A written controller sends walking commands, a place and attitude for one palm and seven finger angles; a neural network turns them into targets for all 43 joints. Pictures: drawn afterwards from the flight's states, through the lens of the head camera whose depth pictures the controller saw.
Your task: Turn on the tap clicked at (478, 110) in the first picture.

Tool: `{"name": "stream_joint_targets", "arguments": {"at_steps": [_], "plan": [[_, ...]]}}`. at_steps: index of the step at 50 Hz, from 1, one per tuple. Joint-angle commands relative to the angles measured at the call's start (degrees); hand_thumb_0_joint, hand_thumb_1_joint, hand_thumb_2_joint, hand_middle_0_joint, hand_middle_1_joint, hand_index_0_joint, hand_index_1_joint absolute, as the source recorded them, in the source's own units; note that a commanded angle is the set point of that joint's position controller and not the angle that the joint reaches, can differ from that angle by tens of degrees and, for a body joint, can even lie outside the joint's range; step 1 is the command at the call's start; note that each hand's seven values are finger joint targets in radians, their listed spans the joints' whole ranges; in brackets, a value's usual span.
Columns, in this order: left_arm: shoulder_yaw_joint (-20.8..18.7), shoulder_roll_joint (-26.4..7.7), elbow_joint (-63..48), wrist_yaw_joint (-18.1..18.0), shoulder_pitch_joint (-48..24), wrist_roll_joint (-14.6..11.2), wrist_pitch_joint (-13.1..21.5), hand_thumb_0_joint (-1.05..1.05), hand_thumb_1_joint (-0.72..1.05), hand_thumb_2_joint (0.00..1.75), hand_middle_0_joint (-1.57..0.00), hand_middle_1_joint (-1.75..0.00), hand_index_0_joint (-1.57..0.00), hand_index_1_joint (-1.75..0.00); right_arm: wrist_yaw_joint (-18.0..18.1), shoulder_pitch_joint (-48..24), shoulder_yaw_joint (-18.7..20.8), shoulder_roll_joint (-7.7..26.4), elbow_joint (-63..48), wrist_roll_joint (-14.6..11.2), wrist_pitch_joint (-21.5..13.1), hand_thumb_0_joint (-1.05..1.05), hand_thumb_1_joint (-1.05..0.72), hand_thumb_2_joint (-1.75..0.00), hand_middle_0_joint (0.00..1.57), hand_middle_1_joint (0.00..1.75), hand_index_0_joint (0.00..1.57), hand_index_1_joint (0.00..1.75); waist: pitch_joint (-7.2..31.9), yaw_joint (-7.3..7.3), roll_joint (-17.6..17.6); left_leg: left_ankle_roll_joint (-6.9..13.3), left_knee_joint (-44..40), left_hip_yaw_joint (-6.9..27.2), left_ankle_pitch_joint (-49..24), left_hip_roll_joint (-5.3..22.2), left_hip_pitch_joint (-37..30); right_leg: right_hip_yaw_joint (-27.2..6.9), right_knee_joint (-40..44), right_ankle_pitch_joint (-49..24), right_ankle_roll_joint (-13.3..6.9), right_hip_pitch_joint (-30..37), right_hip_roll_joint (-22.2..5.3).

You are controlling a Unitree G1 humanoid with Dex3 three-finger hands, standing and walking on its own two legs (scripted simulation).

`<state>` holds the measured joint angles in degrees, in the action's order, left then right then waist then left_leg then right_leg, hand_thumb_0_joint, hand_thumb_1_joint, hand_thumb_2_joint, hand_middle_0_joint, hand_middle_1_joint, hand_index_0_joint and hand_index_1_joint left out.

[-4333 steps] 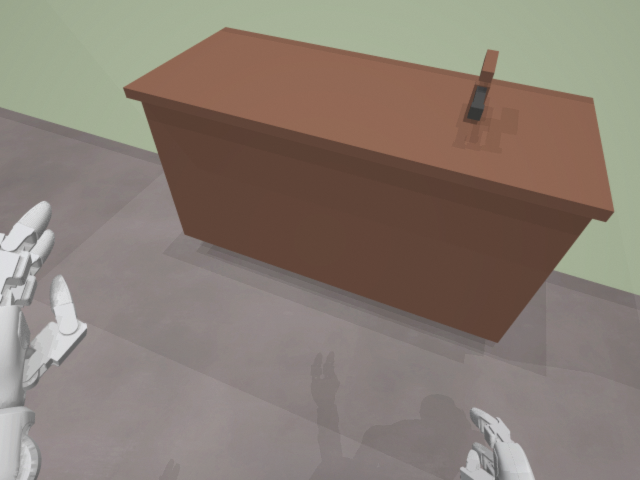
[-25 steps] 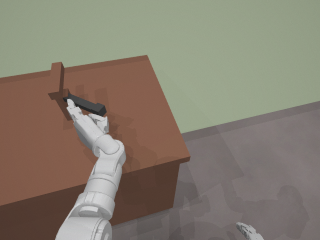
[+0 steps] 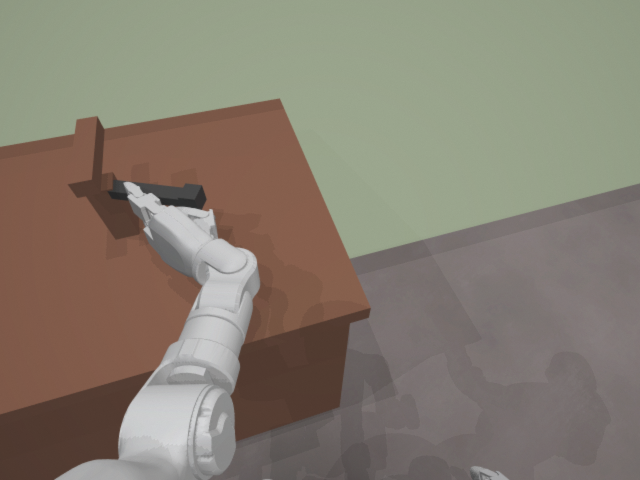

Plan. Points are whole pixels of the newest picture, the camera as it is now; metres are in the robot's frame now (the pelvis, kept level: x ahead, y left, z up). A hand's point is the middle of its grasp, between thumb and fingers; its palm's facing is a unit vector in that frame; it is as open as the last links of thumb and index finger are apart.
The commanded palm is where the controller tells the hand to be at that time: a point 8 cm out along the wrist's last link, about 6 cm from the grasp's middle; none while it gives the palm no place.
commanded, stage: push the lever round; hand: left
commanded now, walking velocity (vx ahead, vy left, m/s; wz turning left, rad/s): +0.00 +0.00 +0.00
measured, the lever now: (192, 198) +0.47 +0.18 +0.08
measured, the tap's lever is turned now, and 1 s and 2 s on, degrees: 64 76 76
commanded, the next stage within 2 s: lift the hand up off the lever in 0.40 s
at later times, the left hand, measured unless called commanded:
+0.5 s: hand (216, 205) +0.46 +0.15 +0.08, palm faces +0.78 -0.61 -0.14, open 7.9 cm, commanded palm +0.41 +0.17 +0.08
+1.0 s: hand (202, 200) +0.46 +0.16 +0.09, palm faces +0.77 -0.63 -0.10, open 7.8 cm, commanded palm +0.40 +0.18 +0.10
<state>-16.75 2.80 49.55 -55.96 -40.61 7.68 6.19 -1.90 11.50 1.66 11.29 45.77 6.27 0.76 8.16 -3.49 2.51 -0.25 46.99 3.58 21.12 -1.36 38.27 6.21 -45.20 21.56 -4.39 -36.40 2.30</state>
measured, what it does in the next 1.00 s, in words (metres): stands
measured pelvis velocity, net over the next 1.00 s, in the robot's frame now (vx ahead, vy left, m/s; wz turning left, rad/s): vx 0.01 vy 0.00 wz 0.00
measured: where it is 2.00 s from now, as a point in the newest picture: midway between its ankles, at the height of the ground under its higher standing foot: outside the picture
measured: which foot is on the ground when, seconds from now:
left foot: down 0.00-1.00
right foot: down 0.00-1.00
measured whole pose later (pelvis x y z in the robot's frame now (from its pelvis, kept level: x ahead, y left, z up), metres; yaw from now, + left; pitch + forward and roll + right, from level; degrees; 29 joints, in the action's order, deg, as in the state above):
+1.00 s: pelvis +0.01 +0.00 +0.01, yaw +0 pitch +12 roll -1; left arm -17.9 1.3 46.5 -53.9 -40.1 6.4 4.6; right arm -3.2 13.7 2.4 11.9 45.9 6.3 0.3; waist 7.8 -4.3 2.3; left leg 0.1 44.6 3.3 21.3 -1.2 35.1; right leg 5.8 -42.2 21.3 -4.0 -33.0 2.5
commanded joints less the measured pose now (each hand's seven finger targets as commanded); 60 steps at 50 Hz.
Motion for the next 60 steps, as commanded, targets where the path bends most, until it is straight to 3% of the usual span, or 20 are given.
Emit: {"name": "stream_joint_targets", "arguments": {"at_steps": [1, 3, 12, 15, 19, 26, 27, 32, 34, 39, 44, 48, 52, 53, 60], "plan": [[3.14, -4.99, -10.88, 0.71, -25.33, 2.09, 2.35, 0.0, 0.9, 0.9, -0.15, -0.15, -0.15, -0.15, 0.0, -0.42, 2.29, 6.79, -6.14, -0.12, -2.36, 0.0, -0.9, -0.9, 0.2, 0.3, 0.2, 0.3, 19.59, -1.52, -5.09, 0.8, -3.35, -1.86, -13.72, 0.78, -7.99, -3.61, 7.95, -15.61, 3.22, 11.01, -3.15], [4.22, -4.19, -11.12, 0.91, -26.23, 2.19, 2.52, 0.0, 0.9, 0.9, -0.15, -0.15, -0.15, -0.15, -0.04, -0.37, 2.37, 6.78, -6.05, -0.2, -2.48, 0.0, -0.9, -0.9, 0.2, 0.3, 0.2, 0.3, 19.27, -2.05, -5.41, 0.86, -3.44, -1.72, -13.34, 0.82, -8.12, -3.57, 7.95, -14.78, 3.28, 10.4, -3.09], [-0.39, -9.36, -9.64, 0.59, -26.44, 2.12, 2.42, 0.0, 0.9, 0.9, -0.15, -0.15, -0.15, -0.15, 0.28, 0.53, 2.4, 7.09, -5.63, -0.34, -2.36, 0.0, -0.9, -0.9, 0.2, 0.3, 0.2, 0.3, 19.47, -1.78, -5.66, 1.21, -3.57, -2.14, -11.52, 0.32, -5.22, -4.79, 8.77, -17.01, 4.07, 13.41, -3.93], [0.76, -8.28, -8.84, 0.6, -27.69, 2.41, 2.65, 0.0, 0.9, 0.9, -0.15, -0.15, -0.15, -0.15, 0.06, 0.69, 2.25, 6.92, -5.77, -0.25, -2.39, 0.0, -0.9, -0.9, 0.2, 0.3, 0.2, 0.3, 19.02, -2.41, -4.94, 1.34, -3.23, -2.39, -11.52, 0.35, -5.77, -4.7, 8.77, -16.9, 4.13, 12.11, -3.85], [-1.07, -10.24, -6.66, 0.37, -29.32, 2.48, 3.12, 0.0, 0.9, 0.9, -0.15, -0.15, -0.15, -0.15, 0.13, 1.32, 2.3, 7.23, -5.5, -0.2, -2.46, 0.0, -0.9, -0.9, 0.2, 0.3, 0.2, 0.3, 18.89, -2.82, -5.89, 1.5, -3.21, -2.42, -10.47, 0.34, -4.68, -4.91, 8.89, -16.33, 4.42, 11.95, -4.04], [-2.05, -10.91, -5.93, 0.16, -29.2, 2.91, 3.4, 0.0, 0.9, 0.9, -0.15, -0.15, -0.15, -0.15, -0.25, 2.55, 2.46, 7.34, -5.89, 0.0, -2.17, 0.0, -0.9, -0.9, 0.2, 0.3, 0.2, 0.3, 20.87, -2.52, -4.92, 1.44, -2.89, -2.66, -12.22, 0.24, -4.66, -4.9, 8.03, -19.9, 4.56, 13.0, -3.97], [-4.06, -12.77, -5.85, 0.05, -28.56, 2.83, 3.48, 0.0, 0.9, 0.9, -0.15, -0.15, -0.15, -0.15, -0.14, 2.83, 2.59, 7.56, -5.75, 0.01, -2.13, 0.0, -0.9, -0.9, 0.2, 0.3, 0.2, 0.3, 21.15, -2.22, -5.41, 1.5, -3.15, -2.47, -12.32, 0.22, -4.38, -4.73, 7.97, -19.99, 4.52, 13.85, -3.95], [-3.61, -12.36, -9.78, 0.49, -26.23, 2.34, 3.03, 0.0, 0.9, 0.9, -0.15, -0.15, -0.15, -0.15, -0.46, 3.33, 2.87, 7.62, -6.4, -0.16, -1.8, 0.0, -0.9, -0.9, 0.2, 0.3, 0.2, 0.3, 22.62, -1.49, -4.55, 1.24, -3.96, -2.53, -15.37, 0.46, -6.54, -4.29, 7.7, -23.07, 4.25, 15.9, -3.57], [-1.95, -10.87, -11.49, 0.68, -25.87, 2.39, 2.73, 0.0, 0.9, 0.9, -0.15, -0.15, -0.15, -0.15, -0.71, 3.23, 2.83, 7.49, -6.55, -0.18, -1.79, 0.0, -0.9, -0.9, 0.2, 0.3, 0.2, 0.3, 22.12, -1.61, -3.17, 1.12, -4.06, -2.75, -16.36, 0.63, -8.21, -4.07, 7.98, -22.9, 4.05, 15.16, -3.36], [-0.86, -10.13, -13.78, 1.38, -23.84, 1.96, 2.04, 0.0, 0.9, 0.9, -0.15, -0.15, -0.15, -0.15, -0.89, 2.81, 3.0, 7.58, -6.63, -0.38, -2.13, 0.0, -0.9, -0.9, 0.2, 0.3, 0.2, 0.3, 19.9, -1.29, -4.18, 1.16, -5.14, -2.62, -16.15, 0.79, -9.0, -3.76, 9.07, -21.44, 3.74, 15.6, -2.96], [1.84, -7.97, -13.39, 1.81, -26.42, 1.5, 1.54, 0.0, 0.9, 0.9, -0.15, -0.15, -0.15, -0.15, -0.8, 1.92, 2.84, 7.65, -5.64, -0.43, -2.5, 0.0, -0.9, -0.9, 0.2, 0.3, 0.2, 0.3, 17.11, -2.37, -3.66, 1.03, -5.91, -1.98, -14.35, 0.86, -10.29, -3.16, 9.95, -15.74, 3.33, 12.65, -2.47], [3.26, -6.3, -16.89, 1.64, -26.35, 1.19, 1.61, 0.0, 0.9, 0.9, -0.15, -0.15, -0.15, -0.15, -1.03, 1.6, 2.99, 7.37, -5.64, -0.26, -2.68, 0.0, -0.9, -0.9, 0.2, 0.3, 0.2, 0.3, 20.83, -1.41, -0.87, 0.31, -5.86, -1.69, -18.45, 0.92, -14.31, -2.66, 9.0, -17.94, 2.81, 13.54, -2.11], [0.91, -7.51, -15.01, 1.97, -21.71, 0.65, -0.74, 0.0, 0.9, 0.9, -0.15, -0.15, -0.15, -0.15, -0.98, 1.37, 2.93, 7.57, -5.77, -0.43, -1.81, 0.0, -0.9, -0.9, 0.2, 0.3, 0.2, 0.3, 19.16, -0.37, -3.8, -0.21, -6.49, -1.67, -20.68, 0.98, -13.31, -2.14, 9.19, -20.88, 2.77, 15.72, -2.34], [2.44, -5.88, -15.57, 2.21, -21.94, 0.41, -1.27, 0.0, 0.9, 0.9, -0.15, -0.15, -0.15, -0.15, -1.12, 1.11, 2.76, 7.46, -6.3, -0.6, -1.66, 0.0, -0.9, -0.9, 0.2, 0.3, 0.2, 0.3, 18.65, -0.44, -3.99, -0.16, -6.79, -1.95, -20.92, 0.99, -13.55, -2.2, 9.31, -21.22, 2.84, 15.68, -2.43], [3.43, -5.29, -19.73, 1.61, -23.26, 1.12, -2.65, 0.0, 0.9, 0.9, -0.15, -0.15, -0.15, -0.15, -1.19, -0.43, 2.82, 6.9, -6.46, -0.52, -1.53, 0.0, -0.9, -0.9, 0.2, 0.3, 0.2, 0.3, 18.7, -0.01, -3.95, -0.67, -6.75, -1.71, -22.24, 1.33, -15.16, -2.04, 9.64, -21.33, 2.7, 15.88, -2.33]]}}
